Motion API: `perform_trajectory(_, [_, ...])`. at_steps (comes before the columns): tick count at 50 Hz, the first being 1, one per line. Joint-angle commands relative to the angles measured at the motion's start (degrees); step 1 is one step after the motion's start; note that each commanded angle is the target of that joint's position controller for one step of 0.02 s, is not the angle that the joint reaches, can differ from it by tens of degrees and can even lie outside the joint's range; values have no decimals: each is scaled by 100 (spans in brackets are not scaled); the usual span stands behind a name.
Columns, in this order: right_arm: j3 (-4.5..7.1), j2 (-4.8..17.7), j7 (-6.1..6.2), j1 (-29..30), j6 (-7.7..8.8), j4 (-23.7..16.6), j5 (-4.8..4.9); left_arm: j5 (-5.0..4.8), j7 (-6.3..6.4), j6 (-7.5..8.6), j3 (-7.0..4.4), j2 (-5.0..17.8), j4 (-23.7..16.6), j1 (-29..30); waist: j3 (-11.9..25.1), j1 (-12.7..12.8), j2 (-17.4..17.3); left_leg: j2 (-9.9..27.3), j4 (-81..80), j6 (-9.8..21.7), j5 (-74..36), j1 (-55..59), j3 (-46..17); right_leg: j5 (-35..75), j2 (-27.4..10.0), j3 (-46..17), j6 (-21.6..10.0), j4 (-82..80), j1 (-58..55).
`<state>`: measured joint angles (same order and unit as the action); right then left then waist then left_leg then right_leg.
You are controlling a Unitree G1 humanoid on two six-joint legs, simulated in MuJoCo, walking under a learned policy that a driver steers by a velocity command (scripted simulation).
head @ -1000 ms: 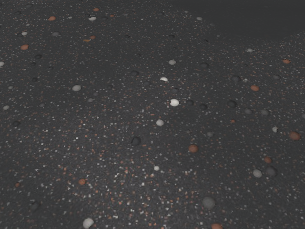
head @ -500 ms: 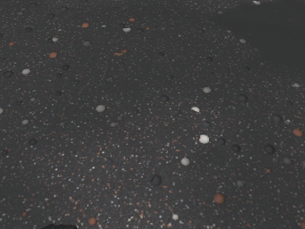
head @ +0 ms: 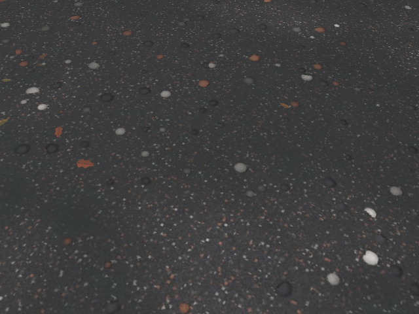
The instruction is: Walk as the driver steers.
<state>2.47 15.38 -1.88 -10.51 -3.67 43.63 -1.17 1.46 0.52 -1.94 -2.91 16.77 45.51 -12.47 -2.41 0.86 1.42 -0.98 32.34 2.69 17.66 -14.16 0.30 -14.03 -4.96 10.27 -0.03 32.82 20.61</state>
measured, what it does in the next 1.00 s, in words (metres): walks ahead: right foot, then left foot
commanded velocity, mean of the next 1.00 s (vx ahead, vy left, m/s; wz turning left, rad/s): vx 0.30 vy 0.00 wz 0.06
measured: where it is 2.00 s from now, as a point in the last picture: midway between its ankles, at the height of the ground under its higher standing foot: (199, 275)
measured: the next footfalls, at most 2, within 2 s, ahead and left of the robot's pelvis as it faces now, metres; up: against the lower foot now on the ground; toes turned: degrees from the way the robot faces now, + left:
right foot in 0.44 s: +0.04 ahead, -0.09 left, +0.00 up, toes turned +0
left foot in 0.90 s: +0.38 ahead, +0.11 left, +0.00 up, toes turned +5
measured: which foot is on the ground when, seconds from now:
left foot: down 0.00-0.44, up 0.46-0.88, down 0.90-1.00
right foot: up 0.00-0.42, down 0.44-0.90, up 0.92-1.00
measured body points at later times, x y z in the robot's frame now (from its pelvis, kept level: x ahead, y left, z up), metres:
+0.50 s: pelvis +0.03 -0.01 +0.01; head +0.03 -0.02 +0.46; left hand +0.09 +0.26 -0.11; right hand +0.08 -0.27 -0.13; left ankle +0.00 +0.09 -0.71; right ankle +0.00 -0.09 -0.73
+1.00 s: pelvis +0.26 +0.04 +0.00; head +0.30 +0.05 +0.45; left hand +0.24 +0.29 -0.15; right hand +0.41 -0.21 -0.12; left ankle +0.34 +0.10 -0.73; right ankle +0.10 -0.09 -0.63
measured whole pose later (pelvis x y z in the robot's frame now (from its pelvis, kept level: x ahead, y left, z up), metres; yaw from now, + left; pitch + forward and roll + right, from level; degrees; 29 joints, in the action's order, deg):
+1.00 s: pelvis +0.26 +0.04 +0.00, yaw -1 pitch +0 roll +0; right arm 2.4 13.5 -0.6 -6.8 3.6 49.9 -1.8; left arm 0.3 -0.1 3.5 -2.0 12.4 57.5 -21.8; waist -4.2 2.3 1.2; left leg -2.0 30.3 5.7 9.9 -21.0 7.4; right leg -20.8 -0.1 -1.0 -5.0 64.8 13.7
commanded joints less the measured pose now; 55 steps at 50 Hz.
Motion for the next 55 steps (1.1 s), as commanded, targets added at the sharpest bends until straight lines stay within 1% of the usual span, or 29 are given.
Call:
perform_trajectory(1, [314,1436,149,-511,144,-309,-128,9,42,-106,-104,455,-536,273,-40,-448,-1320,2341,-2133,1160,-797,-190,-2735,-1842,259,-839,169,1618,1023])
perform_trajectory(2, [211,1083,186,-205,176,-254,-120,-97,27,-162,-112,428,-515,290,-161,-143,-1031,1850,-2075,1062,-917,-389,-2124,-1356,216,-1082,119,1908,702])
perform_trajectory(3, [121,813,206,177,204,-270,-72,-121,-5,-158,-119,410,-363,66,-229,79,-984,1432,-2068,849,-943,-429,-1612,-909,252,-1098,76,1985,595])
perform_trajectory(4, [95,736,234,400,231,-322,-59,-77,-18,-131,-152,467,-196,-180,-83,179,-1051,1141,-1998,707,-1159,-101,-1317,-643,308,-1029,52,2066,607])
perform_trajectory(5, [53,611,270,385,271,-319,-12,-4,-24,-119,-178,519,-45,-382,58,157,-1078,1056,-1853,739,-1921,160,-1117,-573,340,-969,70,2217,574])
perform_trajectory(7, [-24,445,273,159,332,-216,41,-19,-32,-117,-163,422,23,-400,341,95,-770,1111,-1645,805,-2796,620,-1013,-648,347,-1029,134,2143,457])
perform_trajectory(9, [-37,458,297,-34,365,-79,43,-56,-18,-133,-103,253,19,-255,344,-25,-764,1167,-1562,835,-2792,916,-1049,-735,315,-1057,182,1599,392])
perform_trajectory(12, [48,696,309,-583,315,224,-4,41,-39,-81,-72,296,-35,15,226,-371,-1055,1242,-2094,1012,214,1177,-1659,-1026,424,-858,122,1060,500])
perform_trajectory(15, [113,792,282,-751,315,375,-19,38,-77,43,-81,346,-82,181,-126,-430,-858,1475,-2385,1192,1238,1252,-2192,-1294,414,-877,-24,790,767])
perform_trajectory(18, [160,806,253,-674,422,463,-6,7,-85,205,-47,211,7,9,-124,-281,-662,1472,-2386,1236,1076,990,-2179,-1285,449,-867,-243,301,259])
perform_trajectory(21, [196,750,215,-159,448,427,98,-15,-43,326,-30,46,407,-855,-72,295,-495,995,-1906,923,1169,-344,-1566,-183,671,-587,-531,-1315,-1760])
perform_trajectory(22, [152,534,211,8,479,361,88,7,2,378,-76,210,589,-1313,21,483,-182,684,-1253,680,1318,-1354,-1248,-373,380,-1069,-610,-1489,-2877])
perform_trajectory(23, [16,24,180,269,534,159,49,61,58,433,-143,624,671,-1913,221,723,910,67,430,370,1421,-2237,-419,-1984,-963,-2785,-799,-2327,-3535])
perform_trajectory(24, [45,201,166,514,575,1,-20,-3,44,437,-268,1103,697,-1831,-493,658,1217,-297,1233,277,1201,-3223,105,-3064,-1825,-4311,-1282,-2994,-2921])
perform_trajectory(25, [136,541,125,545,594,30,-110,-9,26,443,-207,784,665,-1478,-901,384,454,137,1789,281,701,-3220,-302,-3032,-1744,-4106,-1392,-2988,-2417])
perform_trajectory(27, [157,537,-13,-49,627,356,-51,-59,-37,527,-123,464,497,-853,-694,-42,343,320,2099,161,-24,-2942,-271,-1943,-1123,-3142,-1080,-2988,-2339])
perform_trajectory(30, [119,366,-81,77,592,420,-132,-74,-70,664,-67,285,663,-1076,-434,-22,290,436,2475,-11,-679,-2895,40,28,-696,-2146,-1011,-2877,-2372])
perform_trajectory(35, [-2,151,-99,1088,563,49,-100,-72,-78,709,-13,212,972,-1542,-566,190,357,426,1507,-225,-1243,-2800,427,2008,-453,-1477,-1061,-2722,-2140])
perform_trajectory(40, [-47,180,-67,1478,578,-146,-59,-60,-7,719,-21,377,1161,-1649,-592,176,443,219,247,89,-1339,-1942,577,3146,-704,-1321,-1006,-2553,-2364])
perform_trajectory(42, [15,302,8,977,608,-7,-54,-47,22,713,-33,467,1179,-1461,-288,-124,499,-22,57,316,-1027,-1185,615,4740,-770,-1190,-872,-1865,-2579])
perform_trajectory(43, [81,431,61,344,639,194,-44,-23,29,687,-50,528,1191,-1391,89,-400,510,-195,-63,436,-847,-506,619,5446,-735,-1117,-789,-1081,-2648])
perform_trajectory(44, [159,559,120,-624,691,524,-62,-37,25,651,-50,536,1184,-1319,620,-812,365,-280,-434,571,-1005,674,642,5339,-554,-943,-684,72,-2335])
perform_trajectory(45, [275,939,199,-1506,744,703,-212,-83,-1,644,22,319,1074,-1429,1244,-1059,-66,745,-557,795,-220,2200,-447,3509,-311,-878,-626,1683,-1133])
perform_trajectory(46, [391,1469,211,-1721,746,707,-311,-269,-68,629,186,-498,943,-2147,2040,-622,-1501,2624,-1144,1481,601,3633,-3447,-1181,730,-734,-405,3849,894])
perform_trajectory(47, [370,1204,164,-1395,696,674,-50,-142,-26,608,-13,264,1025,-1734,1861,-720,-743,2515,-1786,1468,1069,2961,-4099,-1338,703,-1484,-539,4375,1230])
perform_trajectory(48, [269,856,169,-711,710,606,-10,-141,-41,617,-69,337,851,-1223,852,-422,-556,2302,-1898,1248,1069,2034,-2971,-757,352,-1477,-603,4285,1391])
perform_trajectory(49, [178,492,145,-389,774,584,-14,-131,-71,643,-37,210,835,-1022,398,-312,-343,2040,-2146,1070,454,1271,-2245,-364,133,-1427,-625,3945,1211])
perform_trajectory(52, [72,161,197,-360,927,756,-8,25,-178,434,-35,-81,974,-1205,87,43,-513,1553,-2435,670,-704,356,-897,-107,-60,-1385,-532,3461,592])
perform_trajectory(55, [104,279,209,-629,1055,881,42,20,-253,296,-55,-156,805,-773,-101,89,-462,1507,-2662,632,-1082,395,-306,279,-139,-1290,-442,3244,1104])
